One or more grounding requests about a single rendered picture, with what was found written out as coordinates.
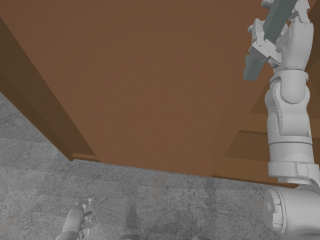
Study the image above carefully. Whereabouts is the right robot upper arm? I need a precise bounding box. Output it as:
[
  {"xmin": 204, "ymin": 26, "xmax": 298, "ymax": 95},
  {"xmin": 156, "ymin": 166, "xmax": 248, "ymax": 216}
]
[{"xmin": 263, "ymin": 187, "xmax": 320, "ymax": 240}]

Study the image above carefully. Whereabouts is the left robot forearm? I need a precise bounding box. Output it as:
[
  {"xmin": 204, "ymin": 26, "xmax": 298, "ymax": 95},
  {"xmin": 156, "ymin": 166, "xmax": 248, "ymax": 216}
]
[{"xmin": 55, "ymin": 230, "xmax": 80, "ymax": 240}]

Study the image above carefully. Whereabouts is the right robot forearm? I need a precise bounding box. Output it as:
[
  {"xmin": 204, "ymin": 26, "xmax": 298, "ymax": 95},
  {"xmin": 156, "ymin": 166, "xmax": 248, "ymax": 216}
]
[{"xmin": 264, "ymin": 69, "xmax": 320, "ymax": 195}]

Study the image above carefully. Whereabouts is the left robot hand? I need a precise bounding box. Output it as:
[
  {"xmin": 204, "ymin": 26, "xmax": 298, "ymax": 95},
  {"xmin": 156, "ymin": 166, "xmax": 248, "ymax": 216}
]
[{"xmin": 61, "ymin": 194, "xmax": 99, "ymax": 240}]

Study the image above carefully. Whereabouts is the wardrobe door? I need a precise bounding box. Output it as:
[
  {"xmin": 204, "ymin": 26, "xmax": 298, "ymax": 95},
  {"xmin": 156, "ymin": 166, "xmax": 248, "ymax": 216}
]
[
  {"xmin": 0, "ymin": 0, "xmax": 317, "ymax": 178},
  {"xmin": 0, "ymin": 17, "xmax": 96, "ymax": 156}
]

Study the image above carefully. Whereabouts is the handle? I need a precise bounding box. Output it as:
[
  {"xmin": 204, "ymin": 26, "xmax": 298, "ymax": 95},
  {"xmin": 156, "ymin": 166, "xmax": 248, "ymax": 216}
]
[{"xmin": 243, "ymin": 0, "xmax": 298, "ymax": 81}]

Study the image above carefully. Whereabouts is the right robot hand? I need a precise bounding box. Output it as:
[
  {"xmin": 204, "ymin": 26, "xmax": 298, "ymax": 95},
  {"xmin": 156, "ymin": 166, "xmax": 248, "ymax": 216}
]
[{"xmin": 247, "ymin": 0, "xmax": 314, "ymax": 75}]

